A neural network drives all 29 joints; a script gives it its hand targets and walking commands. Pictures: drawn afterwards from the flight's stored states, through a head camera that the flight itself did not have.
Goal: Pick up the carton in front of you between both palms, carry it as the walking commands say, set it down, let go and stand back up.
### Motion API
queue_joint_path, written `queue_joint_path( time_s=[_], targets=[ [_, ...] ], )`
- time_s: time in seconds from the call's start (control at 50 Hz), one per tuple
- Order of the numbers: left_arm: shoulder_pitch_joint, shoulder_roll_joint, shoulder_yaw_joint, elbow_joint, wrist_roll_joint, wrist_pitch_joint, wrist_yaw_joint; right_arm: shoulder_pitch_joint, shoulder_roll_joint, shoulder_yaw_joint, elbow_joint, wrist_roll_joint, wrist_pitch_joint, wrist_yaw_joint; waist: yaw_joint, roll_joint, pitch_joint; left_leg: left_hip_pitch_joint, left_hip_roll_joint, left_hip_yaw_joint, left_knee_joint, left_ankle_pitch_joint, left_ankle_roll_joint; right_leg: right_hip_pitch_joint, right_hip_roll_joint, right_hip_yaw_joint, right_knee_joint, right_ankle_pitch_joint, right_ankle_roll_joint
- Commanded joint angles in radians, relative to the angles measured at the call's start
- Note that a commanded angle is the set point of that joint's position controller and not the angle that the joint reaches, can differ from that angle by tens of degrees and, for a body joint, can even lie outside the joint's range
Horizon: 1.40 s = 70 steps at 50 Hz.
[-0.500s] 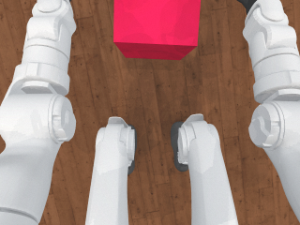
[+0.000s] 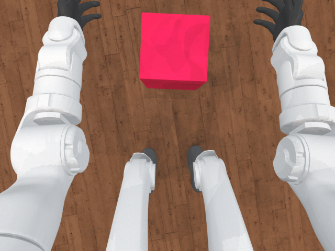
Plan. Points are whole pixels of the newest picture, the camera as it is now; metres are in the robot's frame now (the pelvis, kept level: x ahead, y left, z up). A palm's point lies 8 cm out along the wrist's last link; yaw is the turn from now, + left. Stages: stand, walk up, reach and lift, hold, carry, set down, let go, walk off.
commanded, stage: set down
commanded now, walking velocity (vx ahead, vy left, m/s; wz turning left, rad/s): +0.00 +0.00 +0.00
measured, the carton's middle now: (173, 58) +0.57 -0.01 -0.47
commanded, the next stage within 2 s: let go in 0.06 s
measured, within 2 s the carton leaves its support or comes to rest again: neither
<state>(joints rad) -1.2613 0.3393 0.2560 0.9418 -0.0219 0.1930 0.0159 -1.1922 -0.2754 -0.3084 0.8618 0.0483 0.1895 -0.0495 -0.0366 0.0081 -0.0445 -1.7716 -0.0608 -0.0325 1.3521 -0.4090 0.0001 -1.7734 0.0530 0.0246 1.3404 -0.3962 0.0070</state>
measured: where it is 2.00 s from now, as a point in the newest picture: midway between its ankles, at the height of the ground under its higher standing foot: (172, 177)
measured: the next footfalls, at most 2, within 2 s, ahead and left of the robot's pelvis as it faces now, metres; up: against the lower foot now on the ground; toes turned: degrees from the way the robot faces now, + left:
none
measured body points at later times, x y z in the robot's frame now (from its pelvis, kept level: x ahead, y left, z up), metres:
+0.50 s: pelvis +0.06 -0.01 +0.12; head +0.30 +0.00 +0.50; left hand +0.45 +0.21 +0.00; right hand +0.44 -0.23 +0.00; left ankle +0.08 +0.11 -0.56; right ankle +0.08 -0.11 -0.56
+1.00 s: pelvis +0.10 +0.00 +0.18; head +0.15 +0.00 +0.63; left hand +0.28 +0.23 +0.10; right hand +0.27 -0.24 +0.10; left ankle +0.08 +0.11 -0.56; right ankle +0.08 -0.11 -0.56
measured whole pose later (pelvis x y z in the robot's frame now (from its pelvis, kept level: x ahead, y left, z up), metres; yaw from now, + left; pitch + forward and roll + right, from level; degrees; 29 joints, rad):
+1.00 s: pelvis +0.10 +0.00 +0.18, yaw +0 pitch +5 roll +0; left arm 0.19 0.21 0.06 0.47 0.01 0.02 -0.05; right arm 0.21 -0.20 -0.05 0.46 0.01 0.02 0.07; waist -0.01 -0.01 0.03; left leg -0.27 -0.04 -0.05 0.45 -0.26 0.02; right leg -0.28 0.04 0.05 0.44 -0.25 -0.01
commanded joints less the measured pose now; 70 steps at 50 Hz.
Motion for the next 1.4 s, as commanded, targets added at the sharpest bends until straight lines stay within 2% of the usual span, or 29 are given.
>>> queue_joint_path(
  time_s=[0.0,0.12,0.24,0.36,0.54,0.72,0.88,0.96,1.12,1.24,1.38],
  targets=[
    [-0.242,0.104,0.02,-0.1,0.018,-0.029,-0.008,-0.215,-0.112,-0.023,-0.103,-0.02,-0.029,0.008,-0.011,0.035,-1.034,0.649,-0.014,0.036,-0.172,0.35,-0.032,0.611,0.017,-0.054,-0.167,0.359,0.035],
    [-0.128,0.061,0.053,-0.098,0.089,-0.042,-0.01,-0.106,-0.085,-0.042,-0.099,-0.087,-0.046,0.033,-0.001,0.032,-1.019,0.757,-0.008,0.028,-0.287,0.402,-0.036,0.711,0.014,-0.049,-0.276,0.4,0.034],
    [0.154,0.001,0.038,-0.246,0.144,-0.042,0.011,0.158,-0.084,-0.005,-0.212,-0.153,-0.054,0.07,0.003,0.015,-1.07,0.95,-0.008,0.02,-0.397,0.516,-0.033,0.905,0.015,-0.04,-0.38,0.495,0.022],
    [0.391,-0.024,-0.012,-0.393,0.103,-0.088,-0.002,0.385,-0.055,0.054,-0.318,-0.124,-0.092,0.093,0.004,-0.003,-0.929,0.997,0.001,0.01,-0.502,0.525,-0.026,1.077,-0.006,-0.004,-0.478,0.559,0.012],
    [0.801,-0.064,-0.056,-0.375,0.072,-0.161,-0.032,0.779,-0.008,0.111,-0.313,-0.078,-0.164,0.107,0.013,-0.006,-0.719,1.092,0.015,-0.006,-0.626,0.534,-0.021,1.25,-0.028,0.029,-0.591,0.632,0.014],
    [1.126,-0.059,-0.113,-0.464,0.043,-0.212,-0.046,1.104,-0.004,0.178,-0.405,-0.052,-0.21,0.105,0.017,-0.016,-0.459,1.311,0.024,-0.008,-0.775,0.453,-0.015,1.43,-0.034,0.03,-0.742,0.537,0.012],
    [1.373,-0.056,-0.163,-0.543,0.028,-0.213,-0.057,1.329,-0.013,0.223,-0.486,-0.039,-0.209,0.108,0.026,0.002,-0.202,1.559,0.032,-0.006,-0.922,0.428,-0.016,1.58,-0.024,0.005,-0.898,0.442,0.012],
    [1.421,-0.049,-0.18,-0.575,0.025,-0.182,-0.066,1.367,-0.02,0.239,-0.507,-0.04,-0.178,0.116,0.034,0.017,-0.063,1.606,0.038,-0.004,-0.975,0.36,-0.018,1.622,-0.02,0.001,-0.95,0.351,0.006],
    [1.429,-0.042,-0.191,-0.608,0.026,-0.091,-0.088,1.362,-0.035,0.238,-0.526,-0.055,-0.086,0.125,0.034,-0.004,0.115,1.632,0.044,0.008,-1.004,0.238,-0.01,1.66,-0.02,-0.011,-0.972,0.227,0.001],
    [1.434,-0.04,-0.186,-0.614,0.035,-0.058,-0.089,1.374,-0.031,0.234,-0.531,-0.066,-0.051,0.123,0.031,-0.009,0.127,1.665,0.039,0.008,-0.988,0.281,-0.011,1.691,-0.019,-0.011,-0.96,0.272,0.003],
    [1.436,-0.04,-0.179,-0.622,0.044,-0.056,-0.088,1.367,-0.028,0.234,-0.545,-0.069,-0.051,0.123,0.037,-0.002,0.1,1.68,0.034,0.005,-0.971,0.34,-0.013,1.714,-0.019,-0.003,-0.95,0.328,0.003]
  ],
)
